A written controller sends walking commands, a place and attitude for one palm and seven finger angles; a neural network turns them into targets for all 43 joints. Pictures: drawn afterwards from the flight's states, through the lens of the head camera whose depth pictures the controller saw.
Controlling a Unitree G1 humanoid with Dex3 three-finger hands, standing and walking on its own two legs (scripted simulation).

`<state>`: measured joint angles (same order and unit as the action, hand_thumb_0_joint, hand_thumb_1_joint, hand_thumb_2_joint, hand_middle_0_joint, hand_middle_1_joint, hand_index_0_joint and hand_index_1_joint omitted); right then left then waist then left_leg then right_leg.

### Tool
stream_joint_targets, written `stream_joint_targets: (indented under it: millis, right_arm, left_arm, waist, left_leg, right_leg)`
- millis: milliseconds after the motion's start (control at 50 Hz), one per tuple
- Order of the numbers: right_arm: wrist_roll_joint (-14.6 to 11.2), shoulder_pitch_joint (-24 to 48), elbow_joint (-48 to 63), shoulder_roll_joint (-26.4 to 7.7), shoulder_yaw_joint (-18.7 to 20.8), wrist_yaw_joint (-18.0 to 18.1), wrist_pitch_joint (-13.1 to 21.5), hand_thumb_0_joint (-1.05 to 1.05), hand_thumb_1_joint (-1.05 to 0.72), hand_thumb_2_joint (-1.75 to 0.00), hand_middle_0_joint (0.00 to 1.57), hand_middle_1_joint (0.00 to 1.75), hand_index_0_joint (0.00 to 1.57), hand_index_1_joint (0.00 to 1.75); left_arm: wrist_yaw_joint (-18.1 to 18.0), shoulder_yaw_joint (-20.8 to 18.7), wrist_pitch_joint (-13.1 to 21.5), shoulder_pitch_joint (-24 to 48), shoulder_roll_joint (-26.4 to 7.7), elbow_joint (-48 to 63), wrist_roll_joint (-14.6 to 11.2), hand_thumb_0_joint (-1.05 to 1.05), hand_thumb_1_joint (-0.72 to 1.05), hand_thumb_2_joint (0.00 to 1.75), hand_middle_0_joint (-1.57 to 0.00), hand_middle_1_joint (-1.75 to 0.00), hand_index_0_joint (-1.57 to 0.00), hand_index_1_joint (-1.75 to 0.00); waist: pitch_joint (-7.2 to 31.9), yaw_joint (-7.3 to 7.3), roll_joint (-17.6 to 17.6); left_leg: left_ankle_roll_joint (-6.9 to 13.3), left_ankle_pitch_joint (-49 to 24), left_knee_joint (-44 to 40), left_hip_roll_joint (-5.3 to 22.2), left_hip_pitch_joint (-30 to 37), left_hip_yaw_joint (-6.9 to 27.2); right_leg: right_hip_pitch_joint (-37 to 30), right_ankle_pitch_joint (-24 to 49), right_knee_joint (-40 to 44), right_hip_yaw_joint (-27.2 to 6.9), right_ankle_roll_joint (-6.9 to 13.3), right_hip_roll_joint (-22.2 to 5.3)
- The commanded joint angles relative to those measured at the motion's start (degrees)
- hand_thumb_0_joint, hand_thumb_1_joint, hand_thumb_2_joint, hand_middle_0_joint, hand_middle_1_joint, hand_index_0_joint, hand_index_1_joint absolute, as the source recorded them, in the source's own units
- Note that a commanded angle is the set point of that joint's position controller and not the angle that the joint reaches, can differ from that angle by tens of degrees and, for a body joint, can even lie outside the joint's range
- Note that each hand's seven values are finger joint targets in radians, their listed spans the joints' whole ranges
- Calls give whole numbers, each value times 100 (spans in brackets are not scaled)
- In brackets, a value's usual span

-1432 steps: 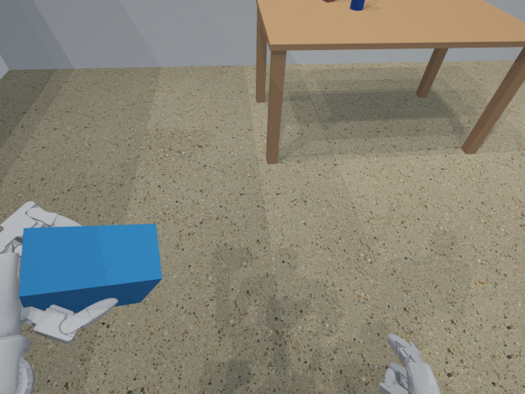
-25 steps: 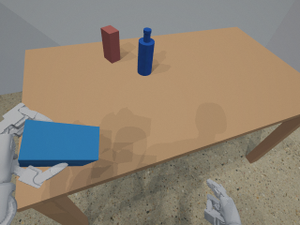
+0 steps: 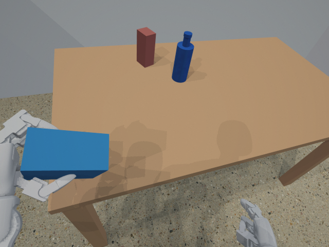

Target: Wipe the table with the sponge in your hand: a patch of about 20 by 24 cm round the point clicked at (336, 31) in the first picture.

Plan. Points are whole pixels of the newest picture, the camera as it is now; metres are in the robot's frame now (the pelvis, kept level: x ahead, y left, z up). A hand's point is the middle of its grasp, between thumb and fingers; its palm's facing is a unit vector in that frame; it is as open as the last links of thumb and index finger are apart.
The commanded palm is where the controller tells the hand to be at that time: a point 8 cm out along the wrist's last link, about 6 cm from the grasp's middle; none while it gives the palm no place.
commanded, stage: come to a stop and stand still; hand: left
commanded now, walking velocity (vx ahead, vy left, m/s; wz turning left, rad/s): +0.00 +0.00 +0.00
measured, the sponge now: (78, 157) +0.24 +0.21 +0.13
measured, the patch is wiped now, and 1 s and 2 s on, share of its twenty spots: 0.00 0.00 0.00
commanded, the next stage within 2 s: look again from close up in 0.50 s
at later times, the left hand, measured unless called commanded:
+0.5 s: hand (14, 161) +0.19 +0.28 +0.18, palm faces +0.22 -0.83 -0.51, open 10.6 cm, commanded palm +0.13 +0.34 +0.18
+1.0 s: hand out of the picture +0.19 +0.32 +0.17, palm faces +0.36 -0.83 -0.42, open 10.6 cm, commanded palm +0.13 +0.36 +0.18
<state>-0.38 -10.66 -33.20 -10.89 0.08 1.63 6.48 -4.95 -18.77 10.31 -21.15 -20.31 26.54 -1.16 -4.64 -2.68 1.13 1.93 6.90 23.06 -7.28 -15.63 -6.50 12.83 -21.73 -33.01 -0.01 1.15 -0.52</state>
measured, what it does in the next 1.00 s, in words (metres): steps on the spot: left foot, then right foot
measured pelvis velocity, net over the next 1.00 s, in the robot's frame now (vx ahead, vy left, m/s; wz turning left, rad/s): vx -0.03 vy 0.08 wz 0.00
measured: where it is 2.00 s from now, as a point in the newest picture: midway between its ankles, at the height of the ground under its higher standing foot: outside the picture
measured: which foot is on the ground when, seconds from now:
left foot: down 0.00-0.04, up 0.06-0.18, down 0.20-1.00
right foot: down 0.00-0.20, up 0.22-0.42, down 0.44-1.00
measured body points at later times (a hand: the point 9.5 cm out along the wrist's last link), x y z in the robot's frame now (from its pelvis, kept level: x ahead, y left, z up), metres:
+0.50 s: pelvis -0.04 +0.07 -0.02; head +0.00 +0.08 +0.43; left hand +0.17 +0.32 +0.20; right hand +0.09 -0.14 -0.11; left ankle -0.04 +0.19 -0.70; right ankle +0.00 +0.00 -0.73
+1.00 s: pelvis -0.03 +0.08 +0.00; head -0.01 +0.09 +0.45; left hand +0.16 +0.36 +0.20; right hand +0.16 -0.13 -0.07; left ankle -0.03 +0.20 -0.73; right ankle +0.00 +0.00 -0.73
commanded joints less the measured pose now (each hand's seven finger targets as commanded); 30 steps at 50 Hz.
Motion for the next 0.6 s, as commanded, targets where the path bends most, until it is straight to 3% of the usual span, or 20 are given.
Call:
stream_joint_targets:
  millis: [0,20,40,60,80,100,120,140,160,180,200,220,260,300,360,400,420,460,500,580]
  right_arm:
    - [77,429,1080,-763,554,-132,426,0,-90,-90,20,30,20,30]
    - [-113,208,931,-858,640,-212,392,0,-90,-90,20,30,20,30]
    - [-325,133,914,-1108,612,-266,264,0,-90,-90,20,30,20,30]
    - [-346,242,783,-723,546,-244,127,0,-90,-90,20,30,20,30]
    - [-265,336,923,-543,475,-334,234,0,-90,-90,20,30,20,30]
    - [20,319,801,-243,154,-380,299,0,-90,-90,20,30,20,30]
    - [-39,340,677,-495,222,-348,239,0,-90,-90,20,30,20,30]
    - [-116,606,737,-746,267,-335,241,0,-90,-90,20,30,20,30]
    - [-26,679,388,-665,315,-192,344,0,-90,-90,20,30,20,30]
    - [83,530,377,-633,387,-174,461,0,-90,-90,20,30,20,30]
    - [126,283,424,-757,493,-180,505,0,-90,-90,20,30,20,30]
    - [76,260,511,-793,595,-214,494,0,-90,-90,20,30,20,30]
    - [138,434,593,-573,419,-332,428,0,-90,-90,20,30,20,30]
    - [64,528,713,-748,470,-421,331,0,-90,-90,20,30,20,30]
    - [20,461,979,-754,326,-401,332,0,-90,-90,20,30,20,30]
    - [-58,204,966,-701,316,-393,214,0,-90,-90,20,30,20,30]
    - [-130,59,961,-655,369,-363,127,0,-90,-90,20,30,20,30]
    - [-118,39,957,-675,328,-206,74,0,-90,-90,20,30,20,30]
    - [-109,146,822,-731,340,-165,174,0,-90,-90,20,30,20,30]
    - [37,133,534,-490,130,25,175,0,-90,-90,20,30,20,30]
  left_arm:
    - [-198,-881,394,576,-1255,1714,-158,0,10,130,-120,-160,-120,-160]
    - [-259,-917,504,-32,-1390,1656,-50,0,10,130,-120,-160,-120,-160]
    - [-243,-623,505,-130,-995,1892,-52,0,10,130,-120,-160,-120,-160]
    - [-98,-432,417,357,-627,1936,-224,0,10,130,-120,-160,-120,-160]
    - [-60,-1014,416,895,-1361,2687,-298,0,10,130,-120,-160,-120,-160]
    - [-108,-1052,449,955,-1331,2436,-201,0,10,130,-120,-160,-120,-160]
    - [-134,-993,525,815,-1184,2404,-156,0,10,130,-120,-160,-120,-160]
    - [-114,-724,533,1228,-1207,2771,-138,0,10,130,-120,-160,-120,-160]
    - [-151,-692,557,978,-962,1948,-88,0,10,130,-120,-160,-120,-160]
    - [-238,-724,610,1243,-1125,2047,11,0,10,130,-120,-160,-120,-160]
    - [-281,-1044,633,1482,-1545,2060,85,0,10,130,-120,-160,-120,-160]
    - [-186,-1152,645,1362,-1580,1883,111,0,10,130,-120,-160,-120,-160]
    - [-2,-1030,627,1655,-1655,2235,-75,0,10,130,-120,-160,-120,-160]
    - [48,-993,675,1151,-1375,2193,-73,0,10,130,-120,-160,-120,-160]
    - [-22,-1201,659,-311,-1432,2205,-202,0,10,130,-120,-160,-120,-160]
    - [-6,-1305,572,-617,-1501,2136,-180,0,10,130,-120,-160,-120,-160]
    - [-14,-1422,539,-648,-1605,1977,-206,0,10,130,-120,-160,-120,-160]
    - [-112,-1651,478,-645,-1598,1674,-388,0,10,130,-120,-160,-120,-160]
    - [-147,-1644,452,-586,-1527,1578,-336,0,10,130,-120,-160,-120,-160]
    - [-294,-1477,468,-411,-1483,1428,-215,0,10,130,-120,-160,-120,-160]
  waist:
    - [862,-384,-1610]
    - [1200,-583,1386]
    - [1041,-167,3022]
    - [914,201,1951]
    - [1182,180,1375]
    - [1246,340,322]
    - [949,318,-59]
    - [853,436,-1565]
    - [412,377,-2661]
    - [504,311,-3510]
    - [736,207,-3156]
    - [750,145,-2031]
    - [283,542,-1386]
    - [445,403,-752]
    - [1378,131,-1565]
    - [1690,125,-332]
    - [1826,237,911]
    - [1661,279,1308]
    - [831,326,617]
    - [977,322,104]
  left_leg:
    - [-2941,449,-687,362,-935,272]
    - [-2411,1196,4173,-257,-179,342]
    - [-819,3057,7765,479,105,2671]
    - [597,3035,8271,688,-899,2867]
    - [1959,3339,7612,1182,-1500,3582]
    - [607,2546,4728,1217,-1320,2524]
    - [-10,2066,2521,1126,-380,1803]
    - [-259,1065,1173,767,767,1251]
    - [-322,-440,-399,637,926,1028]
    - [-48,-1913,-247,1147,1084,1410]
    - [491,-2457,48,1735,751,2232]
    - [738,-2263,205,1923,485,2491]
    - [907,-1985,-212,2327,303,4554]
    - [847,-1473,-38,2344,174,3585]
    - [542,-883,649,1882,-292,2302]
    - [349,247,2309,1184,-1061,1564]
    - [180,1280,3749,420,-1511,785]
    - [-28,2084,5014,520,-2196,1040]
    - [-58,1778,4582,933,-1609,1378]
    - [84,1161,1287,797,237,472]
  right_leg:
    - [-1766,-893,1017,877,464,341]
    - [-709,213,2149,-449,1255,-1370]
    - [1782,1464,1220,-2169,1834,-2689]
    - [1441,2475,660,-1220,1636,-2295]
    - [898,2692,270,-1651,1598,-2744]
    - [459,2445,191,-965,952,-2162]
    - [1297,1406,-28,-819,688,-1525]
    - [2393,431,-1144,-344,438,-779]
    - [1901,-113,-2045,227,347,-146]
    - [1890,-859,-3002,320,187,238]
    - [2161,-1129,-3745,227,80,351]
    - [2298,-1001,-3767,229,-3,487]
    - [2654,-961,-3919,-360,-110,420]
    - [1897,-386,-2760,-407,37,167]
    - [-224,-258,-270,-258,292,204]
    - [-1541,743,824,-478,595,-116]
    - [-1797,776,1257,-1419,985,-813]
    - [-1219,829,1462,-2327,1555,-1877]
    - [639,-189,1710,-2482,1569,-1785]
    - [1319,-64,1126,-916,848,-1010]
